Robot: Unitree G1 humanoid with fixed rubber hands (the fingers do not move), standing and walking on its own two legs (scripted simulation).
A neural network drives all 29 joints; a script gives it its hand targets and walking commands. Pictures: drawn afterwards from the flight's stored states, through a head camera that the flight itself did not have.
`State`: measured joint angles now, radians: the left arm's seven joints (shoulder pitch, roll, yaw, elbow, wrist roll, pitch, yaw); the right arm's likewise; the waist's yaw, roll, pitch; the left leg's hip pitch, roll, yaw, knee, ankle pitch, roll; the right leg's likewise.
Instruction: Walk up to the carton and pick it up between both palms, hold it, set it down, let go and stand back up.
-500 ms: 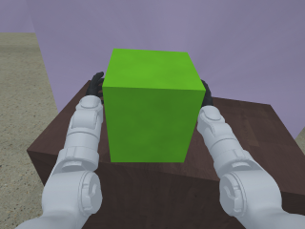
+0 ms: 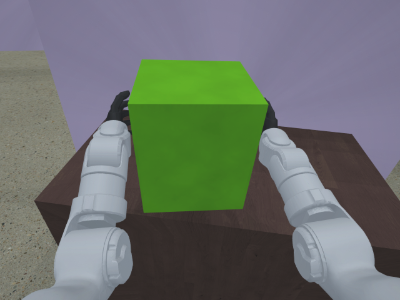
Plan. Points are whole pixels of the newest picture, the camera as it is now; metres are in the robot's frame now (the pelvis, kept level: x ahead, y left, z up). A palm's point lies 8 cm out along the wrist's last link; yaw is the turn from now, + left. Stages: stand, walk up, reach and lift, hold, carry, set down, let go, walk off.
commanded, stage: reach and lift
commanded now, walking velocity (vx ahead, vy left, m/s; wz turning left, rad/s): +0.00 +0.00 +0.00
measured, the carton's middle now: (193, 135) +0.41 +0.00 +0.19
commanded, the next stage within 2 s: hold in 0.96 s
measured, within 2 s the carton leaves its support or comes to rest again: neither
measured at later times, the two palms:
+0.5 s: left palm (114, 121) +0.40 +0.15 +0.23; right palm (267, 123) +0.39 -0.15 +0.23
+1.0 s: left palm (115, 116) +0.39 +0.15 +0.25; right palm (273, 118) +0.38 -0.16 +0.24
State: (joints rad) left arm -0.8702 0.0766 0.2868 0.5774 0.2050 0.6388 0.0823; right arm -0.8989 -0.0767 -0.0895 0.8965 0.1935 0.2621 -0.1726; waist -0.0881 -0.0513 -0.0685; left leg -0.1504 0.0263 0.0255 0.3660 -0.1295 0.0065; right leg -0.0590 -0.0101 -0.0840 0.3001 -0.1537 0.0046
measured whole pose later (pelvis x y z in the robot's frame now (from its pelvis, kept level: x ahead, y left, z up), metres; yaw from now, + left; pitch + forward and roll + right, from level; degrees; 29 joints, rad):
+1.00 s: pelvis +0.02 +0.00 +0.00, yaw +0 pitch -6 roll -1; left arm -0.79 0.06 0.32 0.32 0.19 0.84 0.05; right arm -0.88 -0.13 0.04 0.65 0.36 0.52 -0.27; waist -0.11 0.00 -0.10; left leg -0.12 0.03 0.01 0.40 -0.18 0.00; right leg -0.01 0.01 -0.06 0.29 -0.18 0.00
